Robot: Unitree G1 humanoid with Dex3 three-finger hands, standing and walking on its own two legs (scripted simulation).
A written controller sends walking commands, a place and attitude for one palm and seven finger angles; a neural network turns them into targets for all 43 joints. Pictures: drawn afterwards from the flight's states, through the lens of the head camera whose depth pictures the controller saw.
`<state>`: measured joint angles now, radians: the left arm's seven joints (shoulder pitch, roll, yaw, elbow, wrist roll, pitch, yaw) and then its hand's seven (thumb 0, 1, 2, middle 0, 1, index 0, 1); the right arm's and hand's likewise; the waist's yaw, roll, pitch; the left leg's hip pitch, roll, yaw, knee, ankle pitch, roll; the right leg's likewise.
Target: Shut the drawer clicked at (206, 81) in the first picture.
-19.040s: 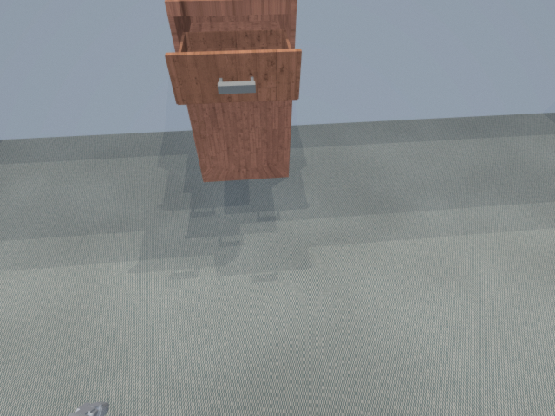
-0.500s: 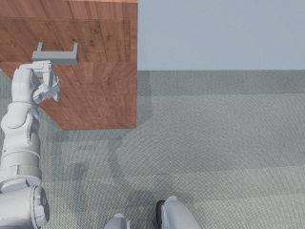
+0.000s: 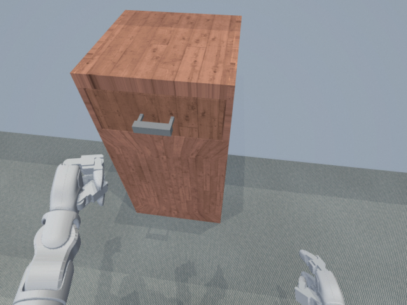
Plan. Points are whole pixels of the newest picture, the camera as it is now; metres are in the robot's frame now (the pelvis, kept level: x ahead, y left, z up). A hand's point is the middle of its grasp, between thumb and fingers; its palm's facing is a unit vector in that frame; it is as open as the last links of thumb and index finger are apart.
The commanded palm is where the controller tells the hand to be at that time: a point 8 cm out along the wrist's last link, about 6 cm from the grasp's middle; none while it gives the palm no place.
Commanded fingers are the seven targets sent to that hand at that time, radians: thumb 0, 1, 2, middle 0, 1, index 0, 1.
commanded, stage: draw the hand back to the body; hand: left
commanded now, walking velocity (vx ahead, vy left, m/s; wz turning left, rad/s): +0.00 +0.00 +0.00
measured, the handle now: (154, 123) +0.60 +0.20 -0.04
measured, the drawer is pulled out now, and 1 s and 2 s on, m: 0.00 0.00 0.00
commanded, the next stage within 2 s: step back with the hand held close in 0.64 s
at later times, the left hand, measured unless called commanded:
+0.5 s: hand (31, 232) +0.18 +0.23 +0.18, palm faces +0.40 -0.82 -0.42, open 3.3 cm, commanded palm +0.13 +0.27 +0.19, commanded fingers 0.00 0.90 0.90 -1.40 -1.60 -1.40 -1.60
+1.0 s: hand (29, 242) +0.17 +0.23 +0.17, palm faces +0.35 -0.81 -0.47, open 3.3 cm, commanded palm +0.10 +0.27 +0.19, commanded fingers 0.00 0.90 0.90 -1.40 -1.60 -1.40 -1.60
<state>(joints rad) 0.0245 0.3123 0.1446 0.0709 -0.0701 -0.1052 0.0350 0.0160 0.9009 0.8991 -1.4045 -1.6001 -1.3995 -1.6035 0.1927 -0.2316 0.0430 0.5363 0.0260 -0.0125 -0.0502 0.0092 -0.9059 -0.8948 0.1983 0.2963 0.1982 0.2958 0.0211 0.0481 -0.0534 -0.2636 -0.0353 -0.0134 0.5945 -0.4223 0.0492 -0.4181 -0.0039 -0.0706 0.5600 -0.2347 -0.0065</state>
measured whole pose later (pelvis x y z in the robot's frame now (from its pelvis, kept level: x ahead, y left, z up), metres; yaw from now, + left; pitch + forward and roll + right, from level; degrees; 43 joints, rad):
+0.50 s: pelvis +0.00 -0.01 +0.01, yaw +0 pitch -4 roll -1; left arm 0.52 0.35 0.30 -0.47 -0.05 -0.12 0.09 0.01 0.90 0.90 -1.41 -1.60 -1.40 -1.60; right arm 0.24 -0.24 0.03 0.62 -0.01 -0.13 -0.05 0.01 -0.90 -0.89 0.20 0.30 0.20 0.30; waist 0.07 0.08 0.00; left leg -0.01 -0.02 -0.01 0.42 -0.35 0.03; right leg -0.17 0.02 -0.07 0.40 -0.17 -0.02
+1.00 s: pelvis -0.03 +0.00 +0.01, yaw -1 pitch +0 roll +0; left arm 0.58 0.35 0.36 -0.47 -0.03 -0.22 0.11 0.01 0.89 0.90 -1.41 -1.60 -1.40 -1.60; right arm 0.21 -0.24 0.00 0.59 -0.01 -0.08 -0.05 0.01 -0.90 -0.89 0.20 0.30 0.20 0.30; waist 0.00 0.04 -0.01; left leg -0.15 -0.04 0.02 0.47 -0.32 0.05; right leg -0.31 -0.01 -0.04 0.44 -0.13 -0.01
